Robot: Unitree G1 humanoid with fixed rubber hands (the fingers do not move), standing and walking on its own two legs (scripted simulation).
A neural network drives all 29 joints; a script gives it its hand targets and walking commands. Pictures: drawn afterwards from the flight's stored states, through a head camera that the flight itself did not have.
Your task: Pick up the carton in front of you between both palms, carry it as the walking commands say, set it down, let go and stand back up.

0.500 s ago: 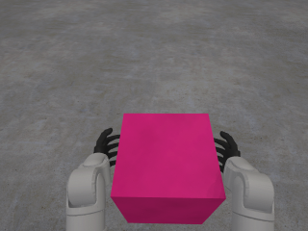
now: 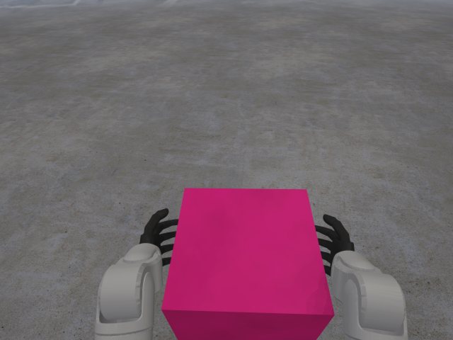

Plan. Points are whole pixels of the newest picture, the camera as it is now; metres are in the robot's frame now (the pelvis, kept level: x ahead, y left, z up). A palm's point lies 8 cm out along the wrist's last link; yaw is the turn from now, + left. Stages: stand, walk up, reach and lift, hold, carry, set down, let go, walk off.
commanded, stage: carry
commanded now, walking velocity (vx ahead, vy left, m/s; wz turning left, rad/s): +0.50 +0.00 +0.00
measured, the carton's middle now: (244, 276) +0.27 +0.00 +0.02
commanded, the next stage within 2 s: none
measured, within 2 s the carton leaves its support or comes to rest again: neither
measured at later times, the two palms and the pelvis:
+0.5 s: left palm (185, 144) +0.57 +0.15 +0.09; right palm (306, 149) +0.56 -0.15 +0.09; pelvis +0.31 +0.01 +0.00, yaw -2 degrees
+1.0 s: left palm (200, 103) +0.83 +0.14 +0.08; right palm (293, 102) +0.83 -0.16 +0.09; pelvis +0.56 -0.01 -0.01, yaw -1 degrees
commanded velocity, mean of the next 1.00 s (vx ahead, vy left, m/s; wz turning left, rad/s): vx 0.27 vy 0.00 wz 0.00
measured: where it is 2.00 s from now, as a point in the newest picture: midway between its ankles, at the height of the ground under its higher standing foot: (240, 313)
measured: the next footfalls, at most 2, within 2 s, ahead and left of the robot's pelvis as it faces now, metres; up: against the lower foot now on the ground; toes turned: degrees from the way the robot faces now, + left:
left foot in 0.08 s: +0.23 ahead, +0.13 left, +0.00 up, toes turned +10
right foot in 0.56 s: +0.52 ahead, -0.11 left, +0.00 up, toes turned -11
